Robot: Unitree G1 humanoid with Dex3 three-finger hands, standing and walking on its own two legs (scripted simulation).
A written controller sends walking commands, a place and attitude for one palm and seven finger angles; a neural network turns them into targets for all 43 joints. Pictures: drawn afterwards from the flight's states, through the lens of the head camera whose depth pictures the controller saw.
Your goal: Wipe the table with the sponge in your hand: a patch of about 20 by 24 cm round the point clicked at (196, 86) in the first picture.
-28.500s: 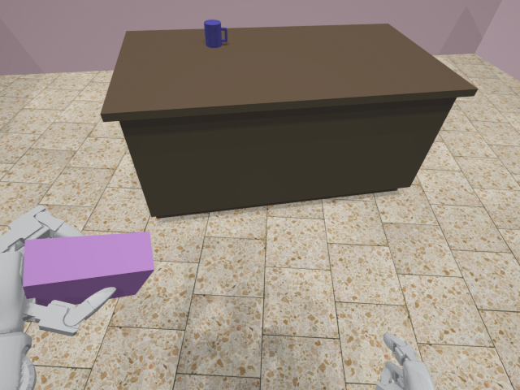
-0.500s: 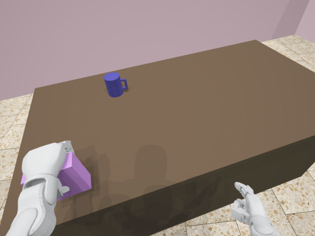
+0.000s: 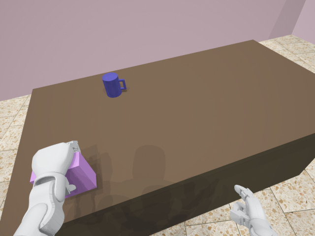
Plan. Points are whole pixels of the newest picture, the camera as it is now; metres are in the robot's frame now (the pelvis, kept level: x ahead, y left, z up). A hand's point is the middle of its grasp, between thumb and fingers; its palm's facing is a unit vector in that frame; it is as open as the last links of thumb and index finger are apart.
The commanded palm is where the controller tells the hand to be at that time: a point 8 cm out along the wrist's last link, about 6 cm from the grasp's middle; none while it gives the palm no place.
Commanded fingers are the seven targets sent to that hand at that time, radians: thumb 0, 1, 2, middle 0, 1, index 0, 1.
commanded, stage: move the sponge above the wiping area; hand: left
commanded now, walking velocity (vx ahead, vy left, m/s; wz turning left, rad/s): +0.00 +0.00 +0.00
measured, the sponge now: (70, 180) +0.23 +0.29 +0.01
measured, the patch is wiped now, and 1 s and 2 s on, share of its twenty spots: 0.00 0.00 0.00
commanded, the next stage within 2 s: lower the sponge onto the table in 1.32 s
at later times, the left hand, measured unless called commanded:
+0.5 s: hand (74, 167) +0.25 +0.28 +0.04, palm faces -0.02 -0.10 -0.99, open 9.2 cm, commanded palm +0.22 +0.28 +0.10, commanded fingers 0.00 0.10 1.30 -1.20 -1.60 -1.20 -1.60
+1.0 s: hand (74, 167) +0.25 +0.28 +0.04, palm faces -0.01 -0.09 -1.00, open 9.2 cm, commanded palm +0.22 +0.27 +0.10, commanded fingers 0.00 0.10 1.30 -1.20 -1.60 -1.20 -1.60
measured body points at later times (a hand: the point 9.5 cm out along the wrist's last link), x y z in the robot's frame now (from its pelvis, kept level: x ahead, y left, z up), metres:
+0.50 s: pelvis +0.01 +0.00 +0.00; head +0.00 -0.04 +0.45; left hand +0.25 +0.28 +0.09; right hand +0.25 -0.21 -0.09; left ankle +0.02 +0.08 -0.74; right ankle +0.01 -0.08 -0.74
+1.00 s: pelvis +0.01 -0.01 +0.00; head -0.01 -0.04 +0.45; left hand +0.25 +0.28 +0.09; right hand +0.24 -0.22 -0.09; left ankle +0.02 +0.08 -0.74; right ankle +0.01 -0.08 -0.74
